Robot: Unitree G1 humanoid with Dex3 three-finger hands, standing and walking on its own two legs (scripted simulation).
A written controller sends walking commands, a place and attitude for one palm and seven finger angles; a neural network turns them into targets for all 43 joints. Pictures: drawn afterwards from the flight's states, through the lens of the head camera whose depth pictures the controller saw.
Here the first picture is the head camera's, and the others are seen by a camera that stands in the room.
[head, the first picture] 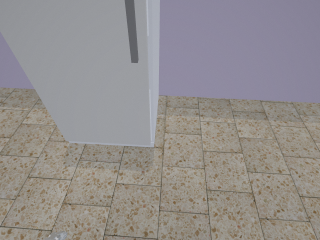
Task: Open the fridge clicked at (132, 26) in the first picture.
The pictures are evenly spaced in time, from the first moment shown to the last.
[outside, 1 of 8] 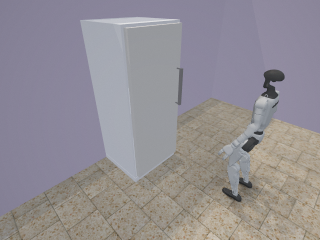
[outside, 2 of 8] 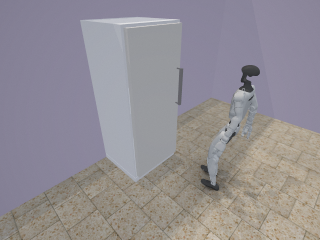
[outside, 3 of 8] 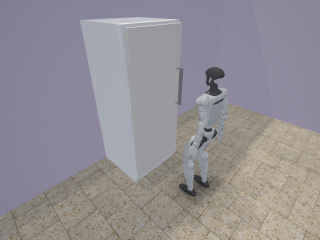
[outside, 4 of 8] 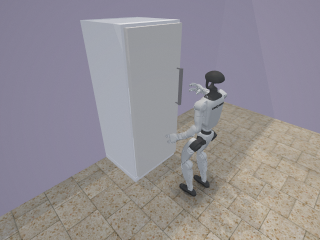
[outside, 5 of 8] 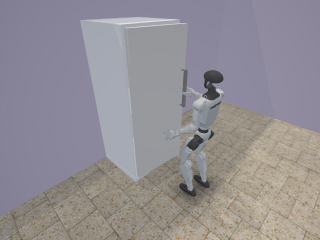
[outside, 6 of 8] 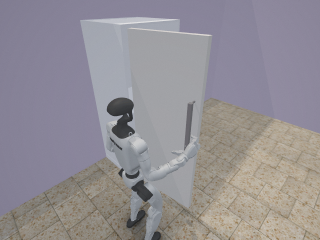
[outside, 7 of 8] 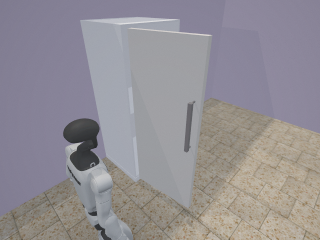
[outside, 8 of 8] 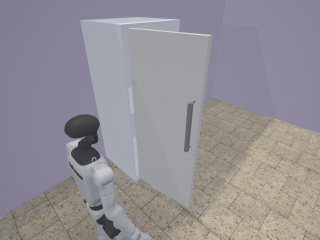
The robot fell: no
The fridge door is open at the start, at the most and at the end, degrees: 0 85 83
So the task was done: yes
